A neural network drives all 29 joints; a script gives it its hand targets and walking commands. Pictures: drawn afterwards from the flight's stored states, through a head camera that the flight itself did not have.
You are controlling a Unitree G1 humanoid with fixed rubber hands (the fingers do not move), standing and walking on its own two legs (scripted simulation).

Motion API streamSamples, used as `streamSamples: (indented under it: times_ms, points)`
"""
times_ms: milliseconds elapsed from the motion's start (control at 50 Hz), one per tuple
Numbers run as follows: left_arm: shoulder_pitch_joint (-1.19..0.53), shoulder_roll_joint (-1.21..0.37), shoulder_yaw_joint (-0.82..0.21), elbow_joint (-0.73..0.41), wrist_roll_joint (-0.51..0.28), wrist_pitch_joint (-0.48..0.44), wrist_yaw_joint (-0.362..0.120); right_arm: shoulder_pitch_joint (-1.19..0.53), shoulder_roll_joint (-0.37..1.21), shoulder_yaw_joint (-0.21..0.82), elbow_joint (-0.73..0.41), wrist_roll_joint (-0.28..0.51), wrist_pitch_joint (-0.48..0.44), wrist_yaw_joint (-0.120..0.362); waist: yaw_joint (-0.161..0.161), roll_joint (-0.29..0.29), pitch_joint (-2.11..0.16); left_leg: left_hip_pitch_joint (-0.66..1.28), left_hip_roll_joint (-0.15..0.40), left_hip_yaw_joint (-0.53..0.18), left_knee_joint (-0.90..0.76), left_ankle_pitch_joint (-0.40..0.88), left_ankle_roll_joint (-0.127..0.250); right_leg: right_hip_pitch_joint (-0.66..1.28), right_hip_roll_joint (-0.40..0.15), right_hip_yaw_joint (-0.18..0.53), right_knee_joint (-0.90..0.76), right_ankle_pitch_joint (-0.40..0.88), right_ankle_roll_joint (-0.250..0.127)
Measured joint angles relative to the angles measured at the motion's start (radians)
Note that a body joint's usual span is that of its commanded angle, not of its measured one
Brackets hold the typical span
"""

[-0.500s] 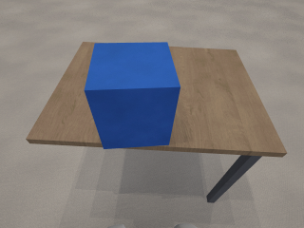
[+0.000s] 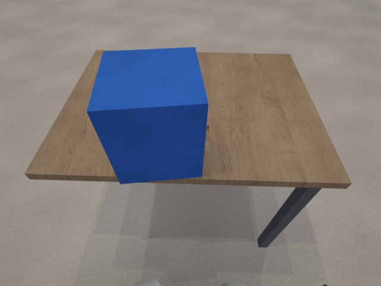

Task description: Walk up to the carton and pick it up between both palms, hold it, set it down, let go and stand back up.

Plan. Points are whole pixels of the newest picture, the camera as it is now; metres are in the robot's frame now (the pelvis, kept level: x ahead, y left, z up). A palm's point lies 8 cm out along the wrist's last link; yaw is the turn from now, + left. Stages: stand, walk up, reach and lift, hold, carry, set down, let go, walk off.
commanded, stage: walk up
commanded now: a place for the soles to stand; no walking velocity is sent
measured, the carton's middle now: (156, 118) +0.46 +0.11 +0.08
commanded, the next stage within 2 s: none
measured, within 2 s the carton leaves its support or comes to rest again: neither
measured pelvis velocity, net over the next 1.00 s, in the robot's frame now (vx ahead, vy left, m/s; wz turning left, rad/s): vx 0.06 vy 0.20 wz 0.05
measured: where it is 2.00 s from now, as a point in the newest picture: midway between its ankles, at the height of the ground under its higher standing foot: outside the picture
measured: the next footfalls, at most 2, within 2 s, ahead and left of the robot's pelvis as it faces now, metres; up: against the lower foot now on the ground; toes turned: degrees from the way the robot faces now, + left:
left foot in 0.56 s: +0.09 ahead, +0.23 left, +0.00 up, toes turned +7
right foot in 1.04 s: +0.15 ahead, +0.05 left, +0.00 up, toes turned +5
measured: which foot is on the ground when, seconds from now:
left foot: down 0.00-0.24, up 0.26-0.54, down 0.56-1.00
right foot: down 0.00-0.56, up 0.58-1.00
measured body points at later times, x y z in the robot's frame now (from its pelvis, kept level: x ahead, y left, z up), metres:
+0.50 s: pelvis +0.00 +0.08 -0.01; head +0.02 +0.07 +0.44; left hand +0.03 +0.40 -0.12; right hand +0.09 -0.22 -0.14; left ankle +0.04 +0.20 -0.68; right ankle +0.00 -0.10 -0.71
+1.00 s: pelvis +0.06 +0.20 +0.00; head +0.12 +0.20 +0.45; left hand +0.08 +0.51 -0.12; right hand +0.14 -0.10 -0.13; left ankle +0.05 +0.23 -0.70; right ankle +0.10 +0.03 -0.69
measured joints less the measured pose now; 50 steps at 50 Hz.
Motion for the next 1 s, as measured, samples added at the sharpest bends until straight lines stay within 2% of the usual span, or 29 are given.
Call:
streamSamples:
  times_ms: [140,200,240,300,400,500,540,560,580,620,680,760,860,920,960,1000]
  points:
    - [0.0,0.0,-0.007,0.007,0.0,-0.001,0.0,-0.002,0.0,0.0,0.0,0.003,0.004,0.002,0.0,0.001,0.003,-0.005,-0.003,0.0,0.014,-0.062,0.0,0.003,-0.005,0.001,-0.016,0.013,-0.007]
    - [-0.001,0.0,-0.009,0.007,0.0,-0.001,0.0,-0.002,0.0,0.0,0.0,0.005,0.004,0.003,0.0,0.002,0.003,-0.001,-0.004,0.0,-0.013,0.042,0.0,0.003,-0.004,0.001,-0.016,0.016,-0.004]
    - [-0.001,0.0,-0.009,0.008,0.0,-0.012,0.002,-0.002,-0.002,0.0,0.0,-0.02,0.01,0.013,0.0,0.004,0.003,-0.002,-0.004,0.0,0.0,0.02,-0.001,0.006,-0.005,0.001,-0.016,0.016,-0.003]
    - [0.018,0.0,-0.001,0.01,0.0,-0.047,0.022,-0.002,-0.009,-0.005,-0.006,-0.052,0.045,0.042,0.001,0.015,0.001,-0.052,-0.006,-0.016,0.165,-0.09,0.003,0.013,-0.008,0.002,-0.016,0.01,-0.003]
    - [0.04,0.0,0.02,0.02,0.0,-0.071,0.048,-0.002,-0.02,-0.024,-0.013,-0.051,0.063,0.071,0.0,0.058,0.003,-0.146,-0.006,-0.071,0.306,-0.079,0.003,0.013,-0.033,0.002,-0.016,-0.002,0.011]
    - [0.056,0.0,0.034,0.02,0.0,-0.079,0.054,-0.002,-0.024,-0.034,-0.018,-0.034,0.063,0.079,0.0,0.101,0.003,-0.172,-0.003,-0.094,0.297,-0.118,0.003,0.025,-0.076,0.003,-0.011,-0.028,0.043]
    - [0.056,0.003,0.036,0.017,0.0,-0.081,0.055,-0.001,-0.025,-0.035,-0.019,-0.026,0.06,0.082,-0.001,0.103,0.001,-0.16,-0.002,-0.095,0.231,-0.092,0.003,0.016,-0.097,0.005,0.004,-0.044,0.055]
    - [0.055,0.005,0.037,0.018,0.0,-0.081,0.055,-0.001,-0.025,-0.039,-0.019,-0.023,0.051,0.082,-0.002,0.104,0.003,-0.139,-0.004,-0.095,0.172,-0.074,0.005,-0.003,-0.108,0.009,0.04,-0.053,0.055]
    - [0.046,0.006,0.036,0.019,0.0,-0.077,0.055,-0.001,-0.025,-0.039,-0.019,-0.023,0.036,0.082,-0.005,0.095,0.025,-0.138,-0.019,-0.083,0.195,-0.082,0.017,-0.029,-0.119,0.025,0.122,-0.052,0.051]
    - [0.036,0.006,0.014,0.019,0.0,-0.063,0.055,0.004,-0.024,-0.039,-0.015,-0.015,0.029,0.082,-0.006,0.092,0.055,-0.131,-0.037,-0.059,0.244,-0.11,0.048,-0.101,-0.098,0.05,0.325,-0.052,0.05]
    - [0.034,0.007,-0.004,0.019,0.0,-0.051,0.055,0.008,-0.024,-0.039,-0.001,-0.002,0.037,0.078,-0.008,0.087,0.056,-0.095,-0.056,-0.029,0.199,-0.109,0.059,-0.19,-0.058,0.052,0.472,-0.047,0.049]
    - [0.027,0.008,-0.001,0.016,0.0,-0.046,0.056,0.009,-0.023,-0.039,0.0,0.001,0.034,0.052,-0.009,0.079,0.06,-0.047,-0.1,-0.009,0.103,-0.072,0.082,-0.235,-0.056,0.053,0.468,-0.019,0.049]
    - [0.027,0.008,0.004,0.017,0.0,-0.029,0.055,0.009,-0.023,-0.039,0.0,0.01,0.011,0.03,-0.009,0.078,0.061,-0.019,-0.117,-0.005,0.062,-0.072,0.094,-0.235,-0.056,0.053,0.384,0.026,0.049]
    - [0.027,0.008,-0.002,0.017,0.0,-0.02,0.055,0.009,-0.023,-0.039,0.0,0.02,0.01,0.019,-0.008,0.073,0.065,-0.002,-0.129,0.0,0.043,-0.075,0.079,-0.213,-0.056,0.054,0.321,0.026,0.049]
    - [0.028,0.008,-0.006,0.02,0.0,-0.015,0.055,0.009,-0.023,-0.039,0.0,0.024,0.011,0.011,-0.008,0.069,0.068,0.018,-0.145,0.006,0.017,-0.065,0.024,-0.17,-0.056,0.054,0.227,0.025,0.049]
    - [0.031,0.009,-0.003,0.019,0.0,-0.014,0.056,0.007,-0.023,-0.039,0.0,0.024,0.016,0.005,-0.007,0.067,0.069,0.029,-0.162,0.011,0.004,-0.032,-0.023,-0.095,-0.056,0.043,0.061,0.023,0.047]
